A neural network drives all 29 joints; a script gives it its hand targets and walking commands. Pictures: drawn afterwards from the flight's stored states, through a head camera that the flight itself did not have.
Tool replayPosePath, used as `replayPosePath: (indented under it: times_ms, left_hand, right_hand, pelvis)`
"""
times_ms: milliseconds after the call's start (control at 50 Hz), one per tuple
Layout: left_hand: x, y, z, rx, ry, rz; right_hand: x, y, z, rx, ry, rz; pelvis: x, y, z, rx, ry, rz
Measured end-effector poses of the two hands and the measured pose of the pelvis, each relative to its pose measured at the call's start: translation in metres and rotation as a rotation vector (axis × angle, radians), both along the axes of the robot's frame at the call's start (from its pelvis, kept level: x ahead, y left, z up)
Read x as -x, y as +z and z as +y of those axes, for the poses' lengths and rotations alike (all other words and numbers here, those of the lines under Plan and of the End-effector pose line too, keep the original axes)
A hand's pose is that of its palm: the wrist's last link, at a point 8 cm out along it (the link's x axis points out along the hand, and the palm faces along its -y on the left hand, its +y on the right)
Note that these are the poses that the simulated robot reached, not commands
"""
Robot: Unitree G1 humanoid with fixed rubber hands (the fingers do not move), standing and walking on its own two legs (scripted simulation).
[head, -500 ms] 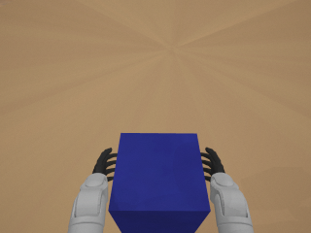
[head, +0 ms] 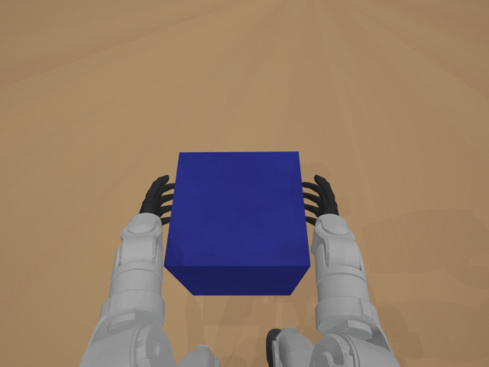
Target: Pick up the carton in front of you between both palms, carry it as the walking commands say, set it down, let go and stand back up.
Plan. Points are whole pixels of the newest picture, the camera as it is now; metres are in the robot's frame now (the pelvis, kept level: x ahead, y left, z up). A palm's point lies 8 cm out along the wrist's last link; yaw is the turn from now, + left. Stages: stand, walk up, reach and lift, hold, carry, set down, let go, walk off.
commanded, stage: set down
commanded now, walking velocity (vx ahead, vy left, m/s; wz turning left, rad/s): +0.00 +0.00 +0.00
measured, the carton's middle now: (240, 231) +0.38 +0.01 -0.10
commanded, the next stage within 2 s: none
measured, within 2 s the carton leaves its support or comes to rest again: neither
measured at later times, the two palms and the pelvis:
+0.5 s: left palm (181, 221) +0.44 +0.15 -0.20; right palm (308, 236) +0.40 -0.15 -0.20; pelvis -0.01 +0.03 -0.13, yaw +0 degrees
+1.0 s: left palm (201, 231) +0.48 +0.12 -0.36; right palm (304, 248) +0.42 -0.17 -0.36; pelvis -0.04 +0.03 -0.25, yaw +2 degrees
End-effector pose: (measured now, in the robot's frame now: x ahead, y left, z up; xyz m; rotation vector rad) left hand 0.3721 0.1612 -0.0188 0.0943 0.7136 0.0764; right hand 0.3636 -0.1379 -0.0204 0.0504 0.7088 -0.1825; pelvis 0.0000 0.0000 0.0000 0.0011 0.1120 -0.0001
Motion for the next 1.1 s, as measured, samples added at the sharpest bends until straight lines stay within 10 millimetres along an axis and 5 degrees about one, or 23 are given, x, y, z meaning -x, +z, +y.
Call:
replayPosePath:
  times_ms: [220, 520, 1100]
  left_hand:
    - [-0.03, -0.115, -0.004, 0.023, -0.058, -0.049]
    - [-0.071, -0.184, -0.012, 0.064, -0.059, -0.027]
    - [-0.116, -0.368, -0.041, 0.038, -0.131, -0.001]
  right_hand:
    - [-0.005, -0.119, -0.002, 0.01, -0.071, -0.052]
    - [-0.036, -0.187, -0.009, 0.017, -0.098, -0.034]
    - [-0.064, -0.372, -0.035, 0.027, -0.143, -0.005]
  pelvis:
    - [0.015, -0.059, 0.008, -0.009, -0.002, 0.361]
    - [0.012, -0.131, 0.03, -0.008, 0.001, 0.604]
    - [0.048, -0.269, 0.028, -0.012, 0.027, 0.73]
